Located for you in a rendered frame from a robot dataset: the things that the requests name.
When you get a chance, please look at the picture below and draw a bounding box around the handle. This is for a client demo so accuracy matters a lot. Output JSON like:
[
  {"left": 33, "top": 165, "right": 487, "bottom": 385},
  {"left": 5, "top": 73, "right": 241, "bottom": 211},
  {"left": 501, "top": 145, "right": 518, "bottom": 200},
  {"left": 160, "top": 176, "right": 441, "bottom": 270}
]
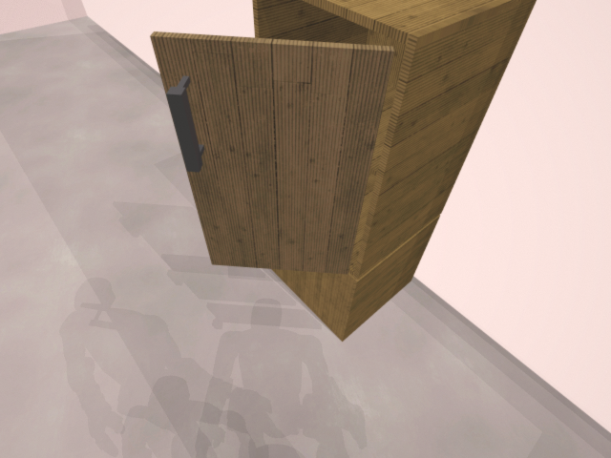
[{"left": 166, "top": 76, "right": 204, "bottom": 172}]

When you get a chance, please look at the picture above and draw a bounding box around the cupboard door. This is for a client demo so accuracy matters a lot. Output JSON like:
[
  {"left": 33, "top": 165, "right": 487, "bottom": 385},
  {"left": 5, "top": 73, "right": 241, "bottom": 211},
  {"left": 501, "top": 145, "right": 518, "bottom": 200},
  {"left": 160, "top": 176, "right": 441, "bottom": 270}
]
[{"left": 150, "top": 31, "right": 394, "bottom": 274}]

